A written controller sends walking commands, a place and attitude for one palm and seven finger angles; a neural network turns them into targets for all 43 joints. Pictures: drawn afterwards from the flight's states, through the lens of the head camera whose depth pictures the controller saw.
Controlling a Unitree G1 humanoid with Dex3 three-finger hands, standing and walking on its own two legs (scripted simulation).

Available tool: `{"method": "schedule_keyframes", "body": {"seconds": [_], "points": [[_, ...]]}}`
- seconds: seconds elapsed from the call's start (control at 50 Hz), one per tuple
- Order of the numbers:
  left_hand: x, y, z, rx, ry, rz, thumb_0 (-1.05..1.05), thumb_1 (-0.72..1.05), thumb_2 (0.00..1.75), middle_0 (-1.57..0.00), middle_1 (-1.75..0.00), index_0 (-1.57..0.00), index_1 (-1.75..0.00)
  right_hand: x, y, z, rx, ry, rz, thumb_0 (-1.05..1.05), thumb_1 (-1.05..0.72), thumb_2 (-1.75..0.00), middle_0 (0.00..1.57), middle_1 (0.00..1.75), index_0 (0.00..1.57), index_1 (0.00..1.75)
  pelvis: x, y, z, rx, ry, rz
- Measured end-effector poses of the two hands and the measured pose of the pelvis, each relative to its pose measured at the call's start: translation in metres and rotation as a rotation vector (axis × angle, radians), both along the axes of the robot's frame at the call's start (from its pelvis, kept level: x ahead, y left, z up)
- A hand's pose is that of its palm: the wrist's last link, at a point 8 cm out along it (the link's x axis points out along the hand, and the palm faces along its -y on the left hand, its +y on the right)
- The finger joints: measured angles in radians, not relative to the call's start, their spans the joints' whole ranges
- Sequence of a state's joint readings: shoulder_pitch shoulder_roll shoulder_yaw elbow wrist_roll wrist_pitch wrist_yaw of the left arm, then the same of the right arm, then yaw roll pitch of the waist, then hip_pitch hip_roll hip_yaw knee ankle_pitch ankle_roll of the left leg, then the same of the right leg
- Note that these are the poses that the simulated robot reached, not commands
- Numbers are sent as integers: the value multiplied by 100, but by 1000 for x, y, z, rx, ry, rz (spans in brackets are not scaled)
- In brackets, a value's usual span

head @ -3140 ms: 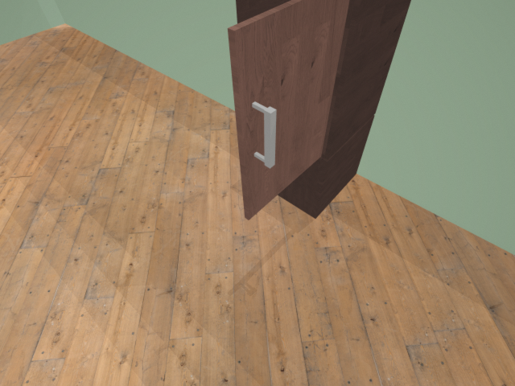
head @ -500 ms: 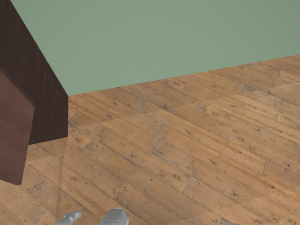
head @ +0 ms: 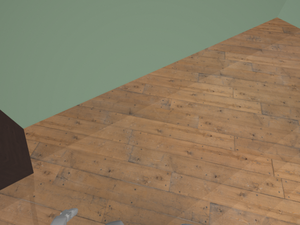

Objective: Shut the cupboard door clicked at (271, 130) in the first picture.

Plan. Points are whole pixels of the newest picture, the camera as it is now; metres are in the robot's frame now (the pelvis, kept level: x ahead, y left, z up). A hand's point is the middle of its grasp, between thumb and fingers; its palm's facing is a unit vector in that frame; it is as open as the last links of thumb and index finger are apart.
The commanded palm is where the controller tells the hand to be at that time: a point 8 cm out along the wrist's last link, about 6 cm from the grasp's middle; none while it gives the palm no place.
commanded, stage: walk around to get in front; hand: left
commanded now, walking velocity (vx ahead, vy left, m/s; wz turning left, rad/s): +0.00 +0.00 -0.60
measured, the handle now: out of the picture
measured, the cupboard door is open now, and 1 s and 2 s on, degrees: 88 88 88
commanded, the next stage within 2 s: none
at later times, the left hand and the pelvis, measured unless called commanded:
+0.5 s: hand (92, 207) +0.18 +0.20 -0.15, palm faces -0.25 -0.95 -0.20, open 7.4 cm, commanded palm none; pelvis +0.03 +0.02 +0.02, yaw -17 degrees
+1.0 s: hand (128, 200) +0.20 +0.09 -0.14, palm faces -0.52 -0.83 -0.23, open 7.3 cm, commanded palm none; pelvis +0.04 -0.05 +0.02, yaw -34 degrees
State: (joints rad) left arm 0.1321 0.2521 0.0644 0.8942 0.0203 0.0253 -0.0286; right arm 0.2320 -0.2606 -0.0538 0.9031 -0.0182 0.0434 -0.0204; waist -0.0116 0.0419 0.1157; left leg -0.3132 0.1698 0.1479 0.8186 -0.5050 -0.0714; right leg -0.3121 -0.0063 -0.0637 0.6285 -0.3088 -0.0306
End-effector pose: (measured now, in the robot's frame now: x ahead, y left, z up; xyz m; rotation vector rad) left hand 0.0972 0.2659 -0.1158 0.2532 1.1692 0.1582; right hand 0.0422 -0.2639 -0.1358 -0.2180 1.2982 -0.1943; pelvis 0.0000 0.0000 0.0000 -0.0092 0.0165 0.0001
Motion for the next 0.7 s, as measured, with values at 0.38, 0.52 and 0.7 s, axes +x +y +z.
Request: {"method": "schedule_keyframes", "body": {"seconds": [0.38,0.52,0.7], "points": [[50,-14,-21,-72,77,-162,0,91,90,-20,-30,-21,-30,17,17,31,-59,-141,-154,0,-91,-90,20,30,20,30,23,19,7,-2,15,-223],[89,-23,-5,-69,57,-253,0,91,90,-20,-30,-20,-29,-24,29,38,-40,-62,-237,0,-90,-90,20,30,20,30,28,15,20,-24,21,-309],[136,-87,3,-13,3,-447,0,91,90,-20,-30,-20,-29,-97,5,3,24,-2,-438,0,-90,-90,20,30,20,30,25,-18,3,12,7,-433]]}}
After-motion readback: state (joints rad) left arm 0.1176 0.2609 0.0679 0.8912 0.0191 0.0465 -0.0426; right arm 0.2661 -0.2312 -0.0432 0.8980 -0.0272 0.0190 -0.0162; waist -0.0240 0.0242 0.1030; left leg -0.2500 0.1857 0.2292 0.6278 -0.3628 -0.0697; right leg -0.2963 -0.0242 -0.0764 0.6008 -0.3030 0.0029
